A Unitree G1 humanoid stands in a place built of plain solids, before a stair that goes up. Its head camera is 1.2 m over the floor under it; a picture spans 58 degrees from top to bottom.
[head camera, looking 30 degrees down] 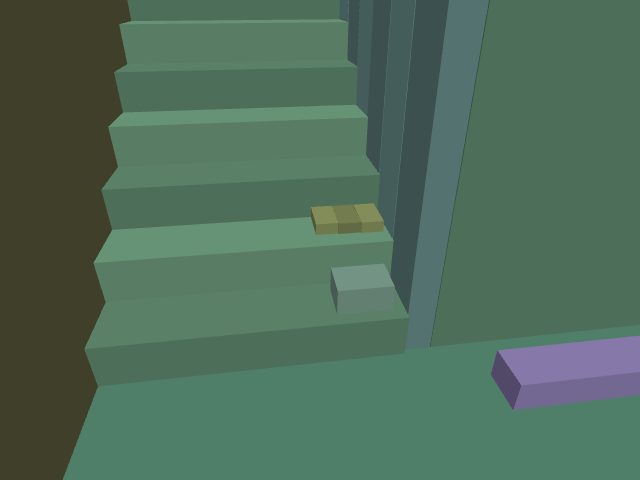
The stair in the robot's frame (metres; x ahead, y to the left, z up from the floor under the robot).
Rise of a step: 0.18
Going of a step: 0.25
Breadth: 1.11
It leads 8 degrees to the left of straight ahead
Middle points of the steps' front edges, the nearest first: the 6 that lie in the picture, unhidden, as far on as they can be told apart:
1.13 0.23 0.18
1.38 0.26 0.35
1.63 0.30 0.53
1.87 0.33 0.71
2.12 0.37 0.88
2.37 0.40 1.06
